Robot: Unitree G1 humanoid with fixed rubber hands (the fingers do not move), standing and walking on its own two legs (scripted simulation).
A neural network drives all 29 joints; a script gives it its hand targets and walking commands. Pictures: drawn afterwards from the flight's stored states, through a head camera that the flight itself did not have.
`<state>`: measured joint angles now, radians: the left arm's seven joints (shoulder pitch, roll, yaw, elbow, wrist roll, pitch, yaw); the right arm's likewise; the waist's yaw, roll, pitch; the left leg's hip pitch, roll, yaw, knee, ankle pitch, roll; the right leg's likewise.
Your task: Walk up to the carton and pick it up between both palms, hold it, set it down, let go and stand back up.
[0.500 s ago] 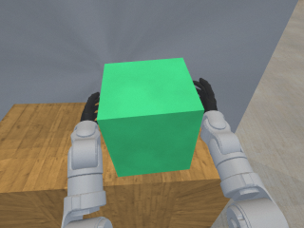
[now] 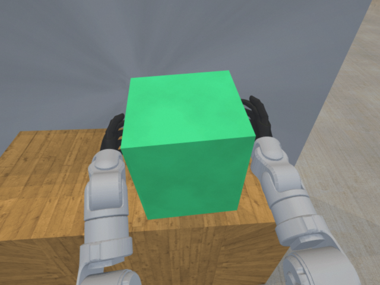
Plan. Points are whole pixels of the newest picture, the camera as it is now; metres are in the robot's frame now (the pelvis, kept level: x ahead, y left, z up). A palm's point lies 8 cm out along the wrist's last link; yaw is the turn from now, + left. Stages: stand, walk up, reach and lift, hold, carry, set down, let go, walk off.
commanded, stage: hold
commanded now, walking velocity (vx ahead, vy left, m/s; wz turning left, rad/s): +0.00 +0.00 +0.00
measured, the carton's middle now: (186, 147) +0.39 +0.01 +0.13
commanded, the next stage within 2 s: set down in 0.12 s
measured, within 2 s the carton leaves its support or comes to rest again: neither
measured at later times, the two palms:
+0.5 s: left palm (106, 154) +0.36 +0.18 +0.14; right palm (248, 135) +0.38 -0.12 +0.17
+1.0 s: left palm (114, 162) +0.38 +0.17 +0.10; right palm (244, 140) +0.40 -0.12 +0.13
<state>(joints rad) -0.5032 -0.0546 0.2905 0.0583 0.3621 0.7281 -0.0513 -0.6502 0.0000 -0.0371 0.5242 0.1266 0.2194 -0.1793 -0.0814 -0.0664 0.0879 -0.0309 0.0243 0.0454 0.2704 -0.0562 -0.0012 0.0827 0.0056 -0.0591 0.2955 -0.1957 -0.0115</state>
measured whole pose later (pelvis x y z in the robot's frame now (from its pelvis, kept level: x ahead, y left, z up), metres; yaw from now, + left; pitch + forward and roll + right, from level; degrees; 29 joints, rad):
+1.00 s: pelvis +0.03 +0.00 +0.00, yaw +0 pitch -6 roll +0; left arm -0.44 -0.06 0.30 0.37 0.31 0.31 -0.02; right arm -0.56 0.04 -0.12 0.70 -0.01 -0.12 -0.15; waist 0.00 -0.07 0.05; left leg -0.07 0.03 0.05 0.28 -0.10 -0.01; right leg 0.07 0.01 -0.06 0.25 -0.21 -0.01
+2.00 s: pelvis +0.05 +0.00 +0.00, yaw -2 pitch +4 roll +0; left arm -0.54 -0.02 0.43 0.90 0.30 -0.09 0.00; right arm -0.65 0.12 -0.42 1.00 -0.31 -0.35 -0.11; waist 0.05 -0.04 -0.01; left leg -0.24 0.03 0.08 0.28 -0.10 0.00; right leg -0.11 0.01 -0.03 0.24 -0.20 -0.01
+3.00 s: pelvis +0.04 +0.00 -0.01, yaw -2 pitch +13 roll +0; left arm -0.65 0.04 0.52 1.16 0.32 -0.30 0.02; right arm -0.74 0.15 -0.60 1.07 -0.46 -0.42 -0.09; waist 0.04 -0.05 -0.08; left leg -0.49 0.04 0.08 0.37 -0.11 0.00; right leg -0.38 0.01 -0.03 0.37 -0.23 -0.01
